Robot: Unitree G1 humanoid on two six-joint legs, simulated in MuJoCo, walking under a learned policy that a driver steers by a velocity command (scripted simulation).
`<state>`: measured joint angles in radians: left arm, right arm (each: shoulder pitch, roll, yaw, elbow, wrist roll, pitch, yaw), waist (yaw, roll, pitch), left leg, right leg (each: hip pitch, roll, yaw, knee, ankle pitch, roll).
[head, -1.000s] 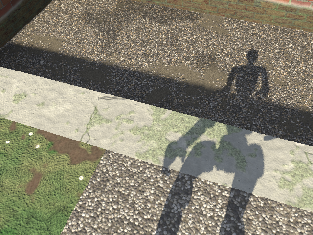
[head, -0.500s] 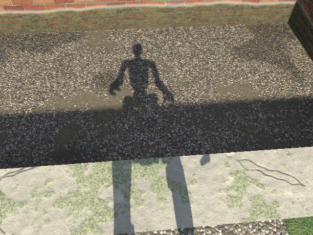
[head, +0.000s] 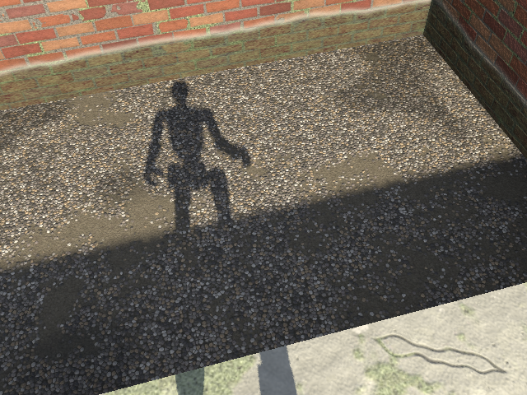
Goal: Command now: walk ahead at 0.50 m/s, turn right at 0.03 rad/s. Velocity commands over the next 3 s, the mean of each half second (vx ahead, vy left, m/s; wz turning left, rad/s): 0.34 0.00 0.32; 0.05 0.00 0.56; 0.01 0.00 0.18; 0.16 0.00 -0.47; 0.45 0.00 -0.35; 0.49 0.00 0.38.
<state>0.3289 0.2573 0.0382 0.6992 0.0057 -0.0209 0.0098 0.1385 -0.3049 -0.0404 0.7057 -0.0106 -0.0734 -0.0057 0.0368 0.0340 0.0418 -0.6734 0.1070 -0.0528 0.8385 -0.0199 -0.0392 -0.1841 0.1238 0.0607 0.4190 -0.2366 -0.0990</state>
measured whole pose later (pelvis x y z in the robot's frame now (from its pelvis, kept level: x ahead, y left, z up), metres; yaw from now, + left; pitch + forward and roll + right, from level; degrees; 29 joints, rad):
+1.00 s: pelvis +0.20 +0.00 +0.00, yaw +31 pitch +0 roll +2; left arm 0.17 0.22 0.02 0.64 0.03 0.06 0.02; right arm 0.25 -0.36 -0.09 0.67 0.05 0.13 -0.06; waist 0.00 0.04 0.07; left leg -0.46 -0.02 -0.13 1.14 -0.44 -0.12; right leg -0.30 -0.03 -0.09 0.47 -0.17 -0.05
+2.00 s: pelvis +0.15 +0.00 +0.00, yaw +18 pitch +2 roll +0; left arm 0.38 0.25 0.05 0.64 0.01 0.04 0.03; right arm 0.10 -0.27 -0.04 0.66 -0.02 0.06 -0.01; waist 0.04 0.03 -0.04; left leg -0.53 -0.01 -0.02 0.82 -0.30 -0.06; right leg -0.23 0.09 0.14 0.51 -0.32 -0.06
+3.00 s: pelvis +0.29 +0.00 -0.02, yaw +24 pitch +1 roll -2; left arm 0.10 0.24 0.01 0.60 0.03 0.06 0.03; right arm 0.16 -0.21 0.00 0.60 -0.01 0.06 -0.02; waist 0.00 -0.02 0.02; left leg -0.42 -0.09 -0.09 0.67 -0.27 0.07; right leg -0.53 0.04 0.00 1.06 -0.42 0.07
